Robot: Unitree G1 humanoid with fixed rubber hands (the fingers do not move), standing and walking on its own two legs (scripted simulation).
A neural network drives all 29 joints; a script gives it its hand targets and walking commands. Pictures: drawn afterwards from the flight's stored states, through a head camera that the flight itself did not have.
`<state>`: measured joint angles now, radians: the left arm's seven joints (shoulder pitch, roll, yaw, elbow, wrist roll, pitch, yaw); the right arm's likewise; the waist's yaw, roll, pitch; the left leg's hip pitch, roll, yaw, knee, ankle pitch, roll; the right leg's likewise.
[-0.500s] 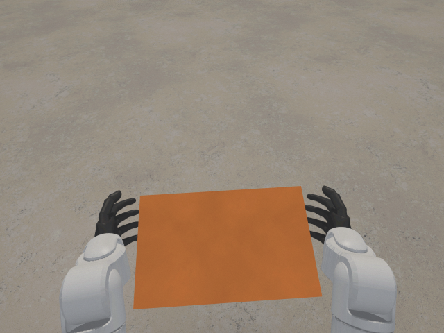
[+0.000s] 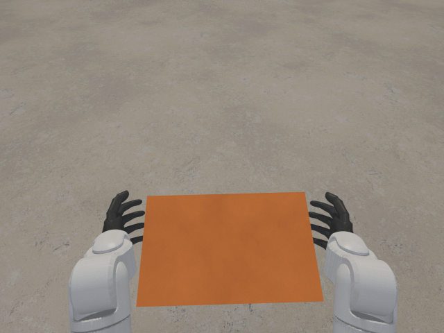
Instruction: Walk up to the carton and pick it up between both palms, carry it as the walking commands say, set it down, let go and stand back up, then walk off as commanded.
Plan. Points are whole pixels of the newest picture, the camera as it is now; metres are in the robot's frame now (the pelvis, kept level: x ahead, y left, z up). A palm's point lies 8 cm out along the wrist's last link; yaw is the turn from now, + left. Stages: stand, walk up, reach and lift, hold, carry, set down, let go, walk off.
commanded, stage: carry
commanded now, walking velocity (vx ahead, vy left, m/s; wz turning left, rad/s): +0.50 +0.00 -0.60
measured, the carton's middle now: (227, 251) +0.27 +0.00 +0.01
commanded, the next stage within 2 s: none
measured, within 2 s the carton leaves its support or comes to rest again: neither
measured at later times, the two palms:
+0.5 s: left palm (192, 128) +0.52 +0.07 +0.12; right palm (354, 171) +0.37 -0.24 +0.12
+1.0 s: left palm (245, 85) +0.73 -0.07 +0.11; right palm (377, 114) +0.58 -0.38 +0.11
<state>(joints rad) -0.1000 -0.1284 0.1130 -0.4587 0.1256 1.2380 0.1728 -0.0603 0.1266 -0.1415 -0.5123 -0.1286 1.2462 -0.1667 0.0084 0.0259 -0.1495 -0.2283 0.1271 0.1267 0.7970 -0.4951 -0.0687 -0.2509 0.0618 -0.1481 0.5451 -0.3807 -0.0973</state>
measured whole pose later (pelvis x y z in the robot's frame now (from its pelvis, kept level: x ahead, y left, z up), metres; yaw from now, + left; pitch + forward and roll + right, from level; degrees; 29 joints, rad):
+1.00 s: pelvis +0.43 -0.12 +0.01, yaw -27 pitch +3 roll -1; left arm -0.10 -0.13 0.12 -0.55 0.13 1.20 0.15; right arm -0.08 0.13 -0.13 -0.56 -0.13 1.21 -0.15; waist 0.01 0.02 -0.02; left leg -0.35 0.08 0.16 0.46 -0.13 0.01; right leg -0.21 0.02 -0.16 0.45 -0.28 -0.05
